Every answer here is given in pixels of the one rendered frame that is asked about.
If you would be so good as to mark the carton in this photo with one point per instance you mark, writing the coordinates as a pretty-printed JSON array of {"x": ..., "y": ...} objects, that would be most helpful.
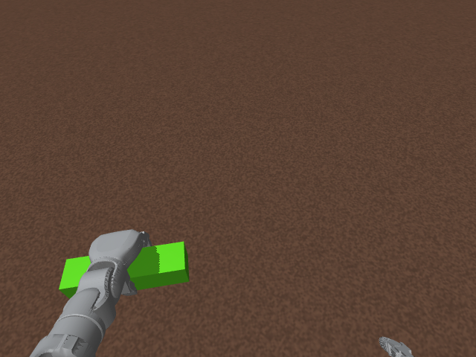
[{"x": 155, "y": 266}]

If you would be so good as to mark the left robot arm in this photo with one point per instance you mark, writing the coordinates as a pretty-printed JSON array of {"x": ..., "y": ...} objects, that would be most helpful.
[{"x": 81, "y": 327}]

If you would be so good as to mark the right robot hand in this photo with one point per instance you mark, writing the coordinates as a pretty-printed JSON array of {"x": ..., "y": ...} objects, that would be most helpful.
[{"x": 394, "y": 348}]

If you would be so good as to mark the left robot hand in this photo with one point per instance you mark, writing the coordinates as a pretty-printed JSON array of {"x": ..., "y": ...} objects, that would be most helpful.
[{"x": 121, "y": 245}]

